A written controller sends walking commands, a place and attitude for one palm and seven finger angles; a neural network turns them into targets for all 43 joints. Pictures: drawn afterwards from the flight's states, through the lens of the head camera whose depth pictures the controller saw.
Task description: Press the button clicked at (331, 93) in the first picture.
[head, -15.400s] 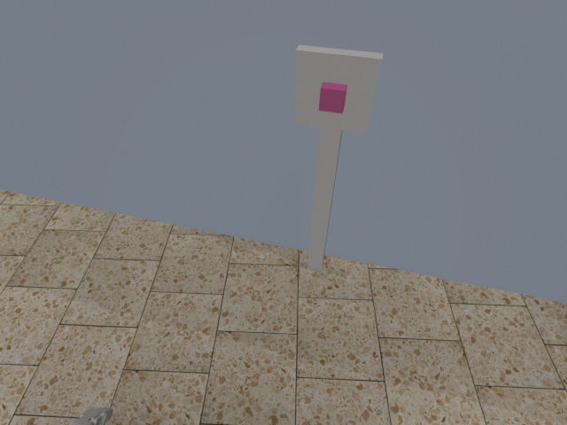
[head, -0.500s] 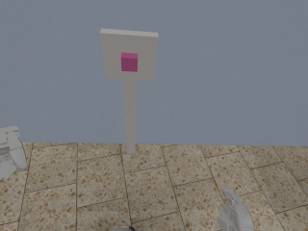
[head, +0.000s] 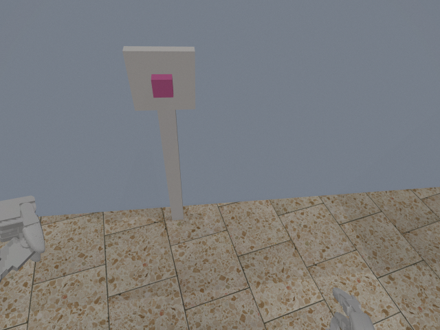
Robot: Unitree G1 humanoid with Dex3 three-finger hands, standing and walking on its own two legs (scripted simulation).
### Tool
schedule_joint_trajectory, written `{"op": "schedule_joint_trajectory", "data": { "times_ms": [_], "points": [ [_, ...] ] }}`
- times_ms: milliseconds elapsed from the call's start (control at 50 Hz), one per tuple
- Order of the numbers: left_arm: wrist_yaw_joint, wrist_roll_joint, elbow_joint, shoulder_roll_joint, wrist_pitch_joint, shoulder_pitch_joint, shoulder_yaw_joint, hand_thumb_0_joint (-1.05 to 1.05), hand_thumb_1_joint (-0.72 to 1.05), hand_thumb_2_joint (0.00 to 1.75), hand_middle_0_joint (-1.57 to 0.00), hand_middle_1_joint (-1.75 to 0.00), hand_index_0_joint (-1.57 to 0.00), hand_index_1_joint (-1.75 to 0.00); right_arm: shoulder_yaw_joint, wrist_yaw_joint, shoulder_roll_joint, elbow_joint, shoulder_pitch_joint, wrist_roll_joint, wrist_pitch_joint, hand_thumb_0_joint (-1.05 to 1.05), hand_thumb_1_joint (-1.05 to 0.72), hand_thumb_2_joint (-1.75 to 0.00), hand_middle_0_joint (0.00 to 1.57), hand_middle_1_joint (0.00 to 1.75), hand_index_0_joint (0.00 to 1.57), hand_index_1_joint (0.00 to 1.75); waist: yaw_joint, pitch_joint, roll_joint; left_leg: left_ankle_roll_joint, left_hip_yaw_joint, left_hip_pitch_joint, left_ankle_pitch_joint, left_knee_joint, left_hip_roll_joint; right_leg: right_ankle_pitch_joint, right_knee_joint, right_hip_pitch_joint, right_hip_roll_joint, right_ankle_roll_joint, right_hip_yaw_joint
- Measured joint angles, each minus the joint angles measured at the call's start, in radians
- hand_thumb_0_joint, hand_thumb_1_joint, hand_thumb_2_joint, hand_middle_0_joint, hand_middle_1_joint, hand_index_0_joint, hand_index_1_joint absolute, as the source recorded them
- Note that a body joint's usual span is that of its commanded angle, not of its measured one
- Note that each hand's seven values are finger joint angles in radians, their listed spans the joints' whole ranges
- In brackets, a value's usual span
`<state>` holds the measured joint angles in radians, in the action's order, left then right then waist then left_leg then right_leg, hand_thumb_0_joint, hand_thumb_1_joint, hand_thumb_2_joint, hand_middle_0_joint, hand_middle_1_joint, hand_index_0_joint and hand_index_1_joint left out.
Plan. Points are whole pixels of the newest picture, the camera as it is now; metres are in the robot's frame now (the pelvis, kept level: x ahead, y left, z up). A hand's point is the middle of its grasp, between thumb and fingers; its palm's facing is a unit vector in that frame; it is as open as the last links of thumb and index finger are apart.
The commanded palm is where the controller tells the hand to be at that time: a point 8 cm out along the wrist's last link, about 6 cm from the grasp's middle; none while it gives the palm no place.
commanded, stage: stop stepping back and stand still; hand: left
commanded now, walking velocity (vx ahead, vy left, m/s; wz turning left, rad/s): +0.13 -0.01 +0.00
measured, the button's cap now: (162, 85) +0.74 +0.19 +0.05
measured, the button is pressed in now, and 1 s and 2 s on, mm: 0 0 0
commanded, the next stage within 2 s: let the arm hang, fingers relaxed in 0.46 s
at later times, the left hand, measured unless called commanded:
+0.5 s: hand (22, 275) +0.15 +0.24 +0.17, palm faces +0.37 -0.82 -0.44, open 3.1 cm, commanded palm +0.10 +0.28 +0.18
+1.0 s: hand out of the picture -0.07 +0.20 -0.18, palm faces +0.09 -0.97 -0.20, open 4.2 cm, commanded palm none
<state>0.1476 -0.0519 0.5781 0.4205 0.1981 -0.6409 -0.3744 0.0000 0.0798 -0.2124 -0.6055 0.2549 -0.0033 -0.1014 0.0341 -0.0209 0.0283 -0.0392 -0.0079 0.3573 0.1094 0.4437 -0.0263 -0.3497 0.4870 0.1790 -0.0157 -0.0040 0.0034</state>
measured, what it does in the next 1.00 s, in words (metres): stands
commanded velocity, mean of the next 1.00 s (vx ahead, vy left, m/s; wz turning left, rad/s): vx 0.03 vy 0.00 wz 0.00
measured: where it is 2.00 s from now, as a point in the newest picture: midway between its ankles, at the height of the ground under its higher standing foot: outside the picture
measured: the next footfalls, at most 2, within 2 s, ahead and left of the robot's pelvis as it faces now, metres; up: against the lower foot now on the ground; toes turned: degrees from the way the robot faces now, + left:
none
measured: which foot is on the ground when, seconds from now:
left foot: down 0.00-1.00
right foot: down 0.00-1.00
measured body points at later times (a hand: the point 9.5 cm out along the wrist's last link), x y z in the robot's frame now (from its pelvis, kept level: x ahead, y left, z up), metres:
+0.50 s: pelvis -0.02 +0.00 +0.00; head -0.03 +0.00 +0.45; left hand +0.13 +0.28 +0.19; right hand +0.14 -0.21 -0.09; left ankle +0.03 +0.10 -0.73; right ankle -0.03 -0.10 -0.74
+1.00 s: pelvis -0.02 +0.01 +0.00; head -0.01 +0.03 +0.45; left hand -0.07 +0.25 -0.16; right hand +0.01 -0.22 -0.14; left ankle +0.02 +0.10 -0.74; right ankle -0.03 -0.10 -0.74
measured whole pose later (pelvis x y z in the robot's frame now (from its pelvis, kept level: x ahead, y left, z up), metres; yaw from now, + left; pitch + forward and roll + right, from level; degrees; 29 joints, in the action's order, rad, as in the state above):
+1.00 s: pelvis -0.02 +0.01 +0.00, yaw +3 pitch -1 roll -1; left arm 0.02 0.01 -1.08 0.22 -0.03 -0.34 -0.02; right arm -0.01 0.02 -0.17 -1.03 0.27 0.02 0.03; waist -0.02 0.07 0.03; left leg -0.05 0.03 0.27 0.18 0.47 -0.05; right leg -0.25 0.42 0.14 -0.02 -0.02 0.05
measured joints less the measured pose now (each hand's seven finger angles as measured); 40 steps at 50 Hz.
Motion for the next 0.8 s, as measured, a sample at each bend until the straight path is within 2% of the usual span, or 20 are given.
{"op": "schedule_joint_trajectory", "data": {
  "times_ms": [60,140,200,260,340,400,440,460,520,560,580,600,640,680,740,800],
  "points": [
    [-0.001,0.005,0.016,-0.004,0.006,-0.023,0.006,0.01,0.89,0.90,-1.30,-1.50,-1.30,-1.50,0.000,-0.008,0.007,0.011,0.012,0.002,-0.008,0.01,-0.91,-0.90,0.20,0.30,0.21,0.30,0.009,-0.005,-0.017,0.016,0.024,0.009,0.027,-0.003,0.004,0.046,-0.049,-0.015,-0.008,-0.010,0.023],
    [0.003,0.008,0.021,-0.030,0.019,-0.049,0.026,0.01,0.89,0.90,-1.30,-1.50,-1.30,-1.50,0.005,-0.016,-0.006,-0.010,0.016,0.008,0.007,0.01,-0.91,-0.90,0.20,0.30,0.21,0.30,-0.024,-0.023,-0.042,0.039,0.040,0.053,0.142,0.161,0.015,0.079,-0.035,-0.006,-0.025,-0.018,0.024],
    [0.011,0.020,-0.014,-0.062,0.016,-0.014,0.052,0.01,0.89,0.90,-1.31,-1.50,-1.31,-1.50,0.011,-0.009,-0.020,-0.038,0.029,0.007,0.016,0.01,-0.91,-0.90,0.20,0.30,0.21,0.30,-0.037,-0.044,-0.057,0.029,0.033,0.001,0.181,0.181,0.030,0.046,0.014,0.004,-0.028,-0.007,0.033],
    [0.014,0.026,-0.063,-0.080,0.005,0.060,0.052,0.01,0.89,0.90,-1.31,-1.50,-1.31,-1.50,0.010,0.002,-0.014,-0.061,0.018,0.007,0.014,0.01,-0.91,-0.90,0.20,0.30,0.21,0.30,-0.043,-0.025,-0.031,-0.002,0.020,-0.023,0.124,0.162,0.004,0.004,0.077,0.013,0.001,0.003,0.030],
    [0.018,0.033,-0.079,-0.068,-0.005,0.088,0.024,0.01,0.89,0.90,-1.31,-1.50,-1.31,-1.50,-0.010,-0.001,0.032,-0.039,0.008,0.015,-0.016,0.01,-0.91,-0.90,0.20,0.30,0.21,0.30,-0.028,-0.016,-0.008,-0.012,0.008,-0.054,0.076,0.069,-0.013,-0.069,0.190,0.064,-0.009,0.002,-0.003],
    [0.016,0.033,-0.036,-0.040,0.008,0.057,0.011,0.01,0.89,0.90,-1.31,-1.50,-1.30,-1.50,-0.033,-0.018,0.062,-0.009,0.010,0.016,-0.031,0.01,-0.91,-0.90,0.20,0.30,0.21,0.30,-0.017,-0.015,-0.001,-0.002,0.010,-0.054,0.045,0.024,-0.015,-0.041,0.048,0.029,-0.009,-0.005,0.018],
    [0.009,0.031,-0.019,-0.035,0.022,0.028,0.014,0.01,0.90,0.90,-1.31,-1.50,-1.30,-1.50,-0.040,-0.028,0.065,0.002,0.001,0.020,-0.025,0.01,-0.91,-0.90,0.20,0.30,0.21,0.30,-0.013,-0.006,-0.017,0.007,0.013,-0.038,0.049,0.041,-0.006,0.080,-0.016,0.018,-0.018,-0.021,0.026],
    [0.003,0.028,-0.018,-0.037,0.024,0.017,0.023,0.01,0.89,0.90,-1.30,-1.50,-1.30,-1.50,-0.040,-0.032,0.062,0.001,-0.003,0.020,-0.018,0.01,-0.91,-0.90,0.20,0.30,0.21,0.30,-0.013,-0.004,-0.031,0.013,0.019,-0.028,0.070,0.060,0.001,0.098,-0.024,0.016,-0.026,-0.028,0.031],
    [-0.002,0.019,-0.016,-0.050,0.018,-0.012,0.046,0.01,0.89,0.90,-1.31,-1.50,-1.30,-1.50,-0.032,-0.038,0.044,-0.017,-0.005,0.013,0.009,0.01,-0.90,-0.90,0.20,0.30,0.21,0.30,-0.027,-0.011,-0.054,0.028,0.029,-0.005,0.129,0.134,0.017,0.089,-0.038,0.012,-0.043,-0.036,0.032],
    [0.000,0.016,-0.020,-0.061,0.012,-0.018,0.052,0.01,0.89,0.90,-1.31,-1.50,-1.31,-1.50,-0.023,-0.034,0.027,-0.029,-0.004,0.008,0.019,0.01,-0.90,-0.90,0.20,0.30,0.21,0.30,-0.034,-0.008,-0.061,0.023,0.032,-0.032,0.119,0.115,0.027,0.075,-0.031,0.006,-0.049,-0.032,0.032],
    [-0.016,0.034,-0.077,-0.057,0.024,0.013,0.071,0.01,0.89,0.90,-1.31,-1.50,-1.31,-1.50,-0.009,-0.050,0.012,-0.056,-0.008,0.009,-0.001,0.01,-0.90,-0.90,0.20,0.30,0.21,0.30,-0.037,-0.012,-0.064,0.014,0.036,-0.022,0.128,0.123,0.019,0.064,-0.008,0.020,-0.042,-0.028,0.039],
    [-0.043,0.050,-0.177,-0.054,0.010,0.070,0.104,0.00,0.89,0.90,-1.30,-1.50,-1.30,-1.50,0.005,-0.068,-0.009,-0.087,-0.018,0.009,-0.007,0.01,-0.90,-0.90,0.20,0.30,0.21,0.30,-0.046,-0.012,-0.069,0.006,0.037,-0.008,0.137,0.144,0.007,0.047,0.027,0.038,-0.030,-0.023,0.043],
    [-0.085,0.068,-0.435,-0.075,-0.070,0.190,0.177,0.00,0.90,0.90,-1.29,-1.49,-1.29,-1.49,0.022,-0.083,-0.048,-0.139,-0.045,0.011,0.020,0.01,-0.90,-0.90,0.20,0.30,0.21,0.30,-0.056,-0.011,-0.079,-0.008,0.032,0.010,0.151,0.179,-0.015,0.009,0.095,0.069,-0.007,-0.012,0.042],
    [-0.105,0.077,-0.715,-0.114,-0.159,0.285,0.230,0.00,0.90,0.90,-1.26,-1.46,-1.27,-1.46,0.023,-0.084,-0.069,-0.172,-0.068,0.016,0.053,0.01,-0.91,-0.90,0.20,0.30,0.21,0.30,-0.048,-0.006,-0.080,-0.018,0.027,0.016,0.156,0.195,-0.030,-0.013,0.137,0.084,0.010,-0.003,0.040],
    [-0.122,0.083,-1.067,-0.165,-0.237,0.357,0.290,0.00,0.91,0.90,-1.20,-1.40,-1.20,-1.40,0.016,-0.080,-0.062,-0.210,-0.082,0.025,0.082,0.01,-0.91,-0.90,0.20,0.30,0.21,0.30,-0.028,0.013,-0.053,-0.017,0.024,-0.001,0.151,0.183,-0.035,-0.014,0.137,0.074,0.015,-0.005,0.037],
    [-0.134,0.079,-1.306,-0.209,-0.257,0.362,0.347,0.01,0.91,0.90,-1.11,-1.32,-1.11,-1.32,0.005,-0.076,-0.035,-0.250,-0.076,0.029,0.100,0.01,-0.91,-0.90,0.20,0.30,0.21,0.30,-0.016,0.040,-0.010,-0.010,0.023,-0.032,0.131,0.141,-0.029,0.009,0.095,0.044,0.009,-0.009,0.034]
  ]
}}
